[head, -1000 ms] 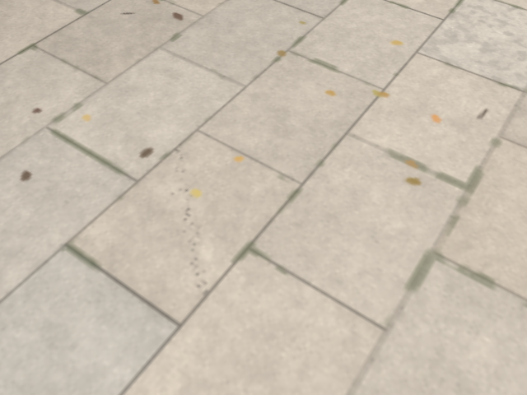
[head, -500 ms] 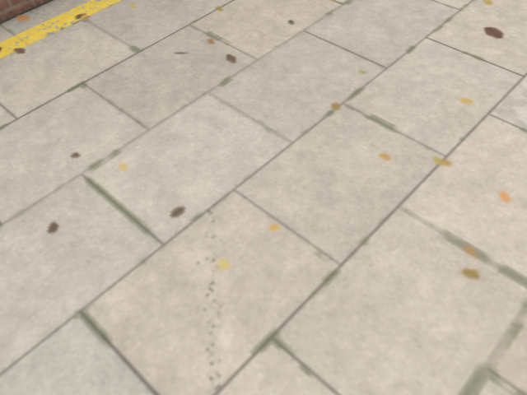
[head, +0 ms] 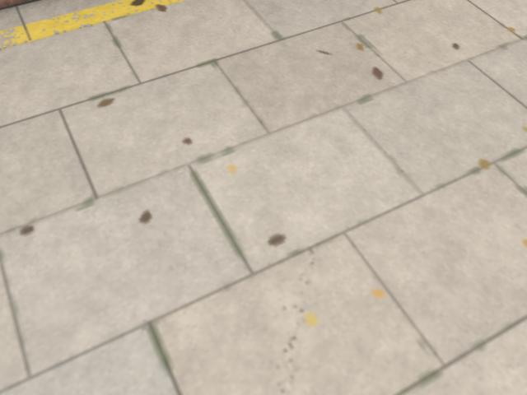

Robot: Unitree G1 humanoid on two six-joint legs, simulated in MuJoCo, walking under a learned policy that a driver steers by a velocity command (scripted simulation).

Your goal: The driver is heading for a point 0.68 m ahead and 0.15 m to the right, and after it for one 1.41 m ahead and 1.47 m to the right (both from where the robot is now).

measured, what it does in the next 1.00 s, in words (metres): walks ahead, turning right: right foot, then left foot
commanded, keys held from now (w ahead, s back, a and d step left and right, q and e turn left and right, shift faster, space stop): w+e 0.88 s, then w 0.02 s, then w+e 0.10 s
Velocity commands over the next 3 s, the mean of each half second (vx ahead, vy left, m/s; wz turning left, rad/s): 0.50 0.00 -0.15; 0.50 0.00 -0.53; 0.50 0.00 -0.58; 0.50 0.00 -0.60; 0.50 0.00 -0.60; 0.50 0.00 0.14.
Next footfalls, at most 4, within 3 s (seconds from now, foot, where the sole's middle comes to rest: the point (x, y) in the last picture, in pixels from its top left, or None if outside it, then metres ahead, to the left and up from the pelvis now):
0.44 right None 0.42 -0.15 -0.77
0.90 left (277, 290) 0.72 -0.01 -0.77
1.42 right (409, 259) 0.82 -0.39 -0.77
1.90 left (412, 171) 1.16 -0.46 -0.77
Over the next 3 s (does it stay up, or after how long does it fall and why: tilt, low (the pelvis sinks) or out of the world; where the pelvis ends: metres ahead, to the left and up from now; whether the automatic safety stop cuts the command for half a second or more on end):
stays up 1.16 -0.97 -0.02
